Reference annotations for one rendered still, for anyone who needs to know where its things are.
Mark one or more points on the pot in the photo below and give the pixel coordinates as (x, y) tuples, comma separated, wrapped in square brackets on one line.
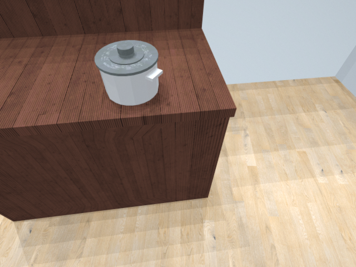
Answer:
[(132, 90)]

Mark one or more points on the lid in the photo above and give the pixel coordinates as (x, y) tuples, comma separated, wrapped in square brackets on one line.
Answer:
[(110, 62)]

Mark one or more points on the table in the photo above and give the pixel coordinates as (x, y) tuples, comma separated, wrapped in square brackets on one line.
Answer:
[(66, 147)]

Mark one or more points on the knob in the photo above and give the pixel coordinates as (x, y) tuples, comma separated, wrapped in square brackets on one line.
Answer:
[(125, 48)]

